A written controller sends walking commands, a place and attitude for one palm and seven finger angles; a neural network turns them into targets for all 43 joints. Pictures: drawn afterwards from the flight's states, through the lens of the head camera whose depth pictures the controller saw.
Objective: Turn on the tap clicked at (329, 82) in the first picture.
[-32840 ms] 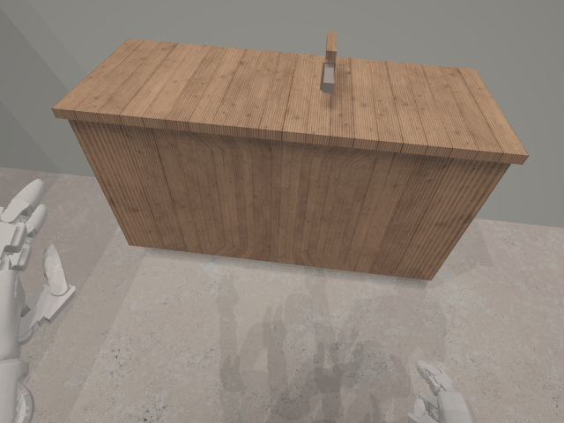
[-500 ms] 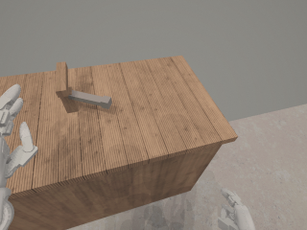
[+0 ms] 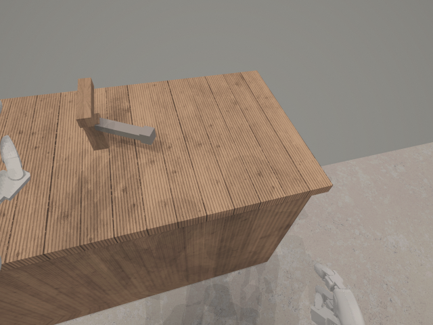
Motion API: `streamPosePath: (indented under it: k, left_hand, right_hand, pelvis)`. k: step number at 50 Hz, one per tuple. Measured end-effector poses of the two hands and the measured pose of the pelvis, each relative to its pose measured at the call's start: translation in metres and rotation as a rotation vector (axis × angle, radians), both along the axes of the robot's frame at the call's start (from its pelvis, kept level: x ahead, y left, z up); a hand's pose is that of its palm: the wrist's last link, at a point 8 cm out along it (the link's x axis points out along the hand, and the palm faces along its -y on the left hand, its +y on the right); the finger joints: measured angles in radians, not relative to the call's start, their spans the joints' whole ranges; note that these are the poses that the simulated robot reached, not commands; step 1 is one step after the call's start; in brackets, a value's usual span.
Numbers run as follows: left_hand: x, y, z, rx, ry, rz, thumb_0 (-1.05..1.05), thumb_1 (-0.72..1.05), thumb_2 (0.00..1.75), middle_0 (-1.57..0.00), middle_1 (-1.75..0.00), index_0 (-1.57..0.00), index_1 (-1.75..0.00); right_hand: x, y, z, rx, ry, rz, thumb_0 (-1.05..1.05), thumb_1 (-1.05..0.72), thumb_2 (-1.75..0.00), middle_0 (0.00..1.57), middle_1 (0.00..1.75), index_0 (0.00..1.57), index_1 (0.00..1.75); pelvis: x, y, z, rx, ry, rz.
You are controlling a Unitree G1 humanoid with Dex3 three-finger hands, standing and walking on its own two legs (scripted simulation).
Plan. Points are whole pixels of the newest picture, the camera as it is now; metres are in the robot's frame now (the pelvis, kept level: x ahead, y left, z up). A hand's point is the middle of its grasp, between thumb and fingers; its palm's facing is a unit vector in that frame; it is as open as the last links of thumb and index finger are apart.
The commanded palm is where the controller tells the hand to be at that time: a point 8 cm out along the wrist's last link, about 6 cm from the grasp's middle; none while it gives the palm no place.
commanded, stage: come to a stop and stand still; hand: left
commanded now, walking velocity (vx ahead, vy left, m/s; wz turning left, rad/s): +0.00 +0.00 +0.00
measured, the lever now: (147, 135) +0.47 +0.22 +0.04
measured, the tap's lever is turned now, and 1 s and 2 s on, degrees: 60 60 60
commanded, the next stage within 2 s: look again from close up in 0.76 s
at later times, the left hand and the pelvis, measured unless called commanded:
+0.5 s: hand (51, 198) +0.23 +0.26 +0.16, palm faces +0.40 -0.86 -0.31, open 7.4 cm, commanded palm +0.17 +0.29 +0.17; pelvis +0.01 +0.01 +0.00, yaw +0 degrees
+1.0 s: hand (47, 198) +0.23 +0.27 +0.16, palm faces +0.39 -0.85 -0.35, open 7.4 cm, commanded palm +0.17 +0.29 +0.17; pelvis +0.01 +0.01 +0.00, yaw +1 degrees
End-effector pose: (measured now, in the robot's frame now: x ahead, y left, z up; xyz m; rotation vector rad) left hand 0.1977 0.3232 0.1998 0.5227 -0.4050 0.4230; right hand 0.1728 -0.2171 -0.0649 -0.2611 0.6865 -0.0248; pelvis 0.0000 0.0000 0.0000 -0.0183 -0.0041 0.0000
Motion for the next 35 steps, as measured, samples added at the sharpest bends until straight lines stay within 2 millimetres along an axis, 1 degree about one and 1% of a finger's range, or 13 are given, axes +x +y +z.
streamPosePath:
  k: [2,5,7,10,13,15,20,26,30,35]
  left_hand:
    - [-0.001,-0.012,-0.007,-0.039,0.019,-0.033,0.02,0.89,0.9,-0.21,-0.3,-0.21,-0.3]
    - [-0.007,-0.034,-0.022,-0.07,0.09,-0.11,0.02,0.89,0.9,-0.21,-0.3,-0.2,-0.3]
    - [-0.011,-0.04,-0.031,-0.079,0.13,-0.137,0.02,0.89,0.9,-0.21,-0.3,-0.21,-0.3]
    - [-0.016,-0.033,-0.036,-0.077,0.148,-0.117,0.02,0.88,0.9,-0.22,-0.3,-0.21,-0.3]
    - [-0.018,-0.02,-0.032,-0.08,0.111,-0.062,0.02,0.88,0.9,-0.22,-0.3,-0.21,-0.3]
    - [-0.019,-0.016,-0.027,-0.091,0.074,-0.035,0.02,0.88,0.9,-0.22,-0.3,-0.21,-0.3]
    - [-0.016,-0.018,-0.024,-0.124,0.028,-0.035,0.02,0.89,0.9,-0.21,-0.3,-0.21,-0.3]
    - [-0.008,-0.023,-0.033,-0.131,0.081,-0.069,0.02,0.89,0.9,-0.21,-0.3,-0.21,-0.3]
    - [-0.007,-0.02,-0.033,-0.116,0.105,-0.071,0.02,0.89,0.9,-0.21,-0.3,-0.21,-0.3]
    - [-0.009,-0.017,-0.028,-0.101,0.097,-0.063,0.02,0.89,0.9,-0.21,-0.3,-0.21,-0.3]
  right_hand:
    - [-0.002,0.0,0.001,0.019,-0.027,-0.018,0.02,-0.9,-0.9,0.2,0.3,0.21,0.3]
    - [-0.006,-0.001,0.001,0.03,-0.042,-0.049,0.02,-0.9,-0.9,0.2,0.3,0.21,0.3]
    - [-0.009,0.0,0.0,0.025,-0.033,-0.062,0.02,-0.9,-0.9,0.2,0.3,0.21,0.3]
    - [-0.011,0.001,-0.002,0.01,-0.01,-0.062,0.02,-0.9,-0.9,0.2,0.3,0.21,0.3]
    - [-0.011,0.003,-0.003,-0.002,0.005,-0.043,0.02,-0.9,-0.9,0.2,0.3,0.21,0.3]
    - [-0.008,0.004,-0.002,-0.005,0.006,-0.029,0.02,-0.9,-0.9,0.2,0.3,0.21,0.3]
    - [0.003,0.009,0.003,-0.007,-0.018,-0.006,0.02,-0.9,-0.9,0.2,0.3,0.21,0.3]
    - [0.014,0.012,0.01,-0.003,-0.051,-0.014,0.02,-0.9,-0.9,0.2,0.3,0.21,0.3]
    - [0.018,0.014,0.012,-0.005,-0.051,-0.017,0.02,-0.9,-0.9,0.2,0.3,0.21,0.3]
    - [0.018,0.014,0.01,-0.012,-0.03,-0.015,0.02,-0.9,-0.9,0.2,0.3,0.21,0.3]
  pelvis:
    - [0.001,0.004,-0.001,0.003,-0.002,-0.008]
    - [0.003,0.007,-0.001,0.007,-0.005,-0.013]
    - [0.004,0.007,-0.002,0.009,-0.007,-0.008]
    - [0.005,0.005,-0.002,0.008,-0.011,0.001]
    - [0.005,0.004,-0.002,0.004,-0.014,0.009]
    - [0.006,0.005,-0.001,0.002,-0.016,0.01]
    - [0.008,0.007,0.0,-0.001,-0.015,0.008]
    - [0.01,0.009,0.001,-0.003,-0.01,0.004]
    - [0.011,0.01,0.001,-0.005,-0.007,0.005]
    - [0.013,0.011,0.001,-0.006,-0.005,0.008]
